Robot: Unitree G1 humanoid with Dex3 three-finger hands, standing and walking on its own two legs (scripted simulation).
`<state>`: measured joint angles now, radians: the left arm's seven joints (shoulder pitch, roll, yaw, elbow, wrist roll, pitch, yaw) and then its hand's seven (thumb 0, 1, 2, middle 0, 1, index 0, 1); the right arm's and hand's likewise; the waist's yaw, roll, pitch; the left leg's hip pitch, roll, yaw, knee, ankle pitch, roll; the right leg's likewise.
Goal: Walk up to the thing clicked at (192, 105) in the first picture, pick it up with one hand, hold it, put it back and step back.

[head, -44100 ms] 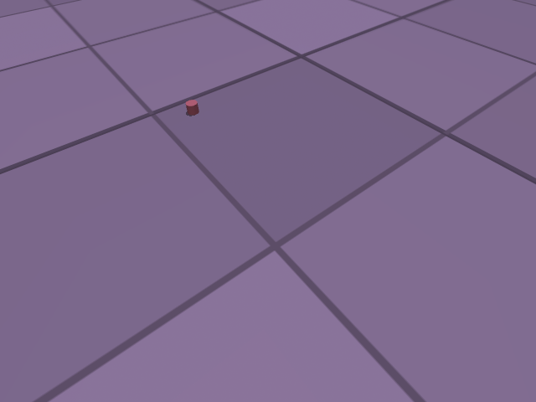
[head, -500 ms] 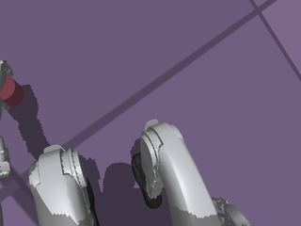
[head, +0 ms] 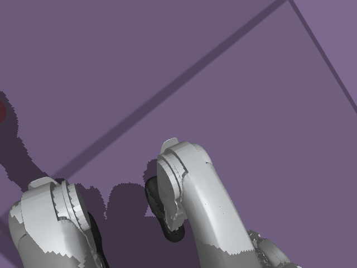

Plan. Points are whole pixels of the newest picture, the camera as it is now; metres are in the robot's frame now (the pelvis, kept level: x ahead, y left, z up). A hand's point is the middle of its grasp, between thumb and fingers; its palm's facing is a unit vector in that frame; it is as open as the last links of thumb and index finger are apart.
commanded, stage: rest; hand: left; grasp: from above
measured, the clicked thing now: out of the picture +0.48 +0.30 -0.26
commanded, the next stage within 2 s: open in 0.84 s
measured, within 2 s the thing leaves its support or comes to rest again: neither
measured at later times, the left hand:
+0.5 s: hand out of the picture +0.47 +0.31 -0.24, palm faces -0.43 -0.14 -0.89, open 10.2 cm
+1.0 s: hand out of the picture +0.47 +0.31 -0.24, palm faces -0.44 -0.13 -0.89, open 10.2 cm
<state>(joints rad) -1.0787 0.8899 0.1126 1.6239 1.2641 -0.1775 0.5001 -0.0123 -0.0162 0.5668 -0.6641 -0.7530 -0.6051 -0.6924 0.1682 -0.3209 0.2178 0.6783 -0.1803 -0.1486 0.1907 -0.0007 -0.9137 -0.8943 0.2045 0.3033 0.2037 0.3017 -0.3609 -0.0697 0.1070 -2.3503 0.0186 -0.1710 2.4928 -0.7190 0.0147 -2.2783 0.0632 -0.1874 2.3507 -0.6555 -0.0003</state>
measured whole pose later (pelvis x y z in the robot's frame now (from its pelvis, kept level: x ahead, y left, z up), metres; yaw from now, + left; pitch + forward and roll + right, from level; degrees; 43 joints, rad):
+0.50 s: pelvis +0.00 +0.00 +0.00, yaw -2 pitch +30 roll -13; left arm -1.10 0.98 0.13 1.69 1.28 -0.17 0.55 -0.01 -0.01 0.51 -0.70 -0.71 -0.64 -0.66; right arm 0.16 -0.34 0.27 0.64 -0.20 -0.20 0.23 0.00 -0.92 -0.90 0.20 0.30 0.20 0.30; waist -0.40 -0.11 0.15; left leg -2.35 0.02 -0.20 2.52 -0.72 0.02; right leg -2.26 0.07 -0.21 2.35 -0.65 0.01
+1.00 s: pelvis -0.01 +0.00 -0.01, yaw -3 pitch +28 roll -14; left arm -1.13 1.04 0.10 1.75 1.28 -0.21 0.57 -0.01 -0.01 0.50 -0.72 -0.70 -0.65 -0.65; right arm 0.16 -0.36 0.31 0.63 -0.21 -0.22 0.23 0.00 -0.91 -0.90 0.20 0.30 0.20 0.30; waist -0.41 -0.13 0.17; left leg -2.34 0.03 -0.22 2.53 -0.72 0.02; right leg -2.25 0.08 -0.23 2.35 -0.63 0.01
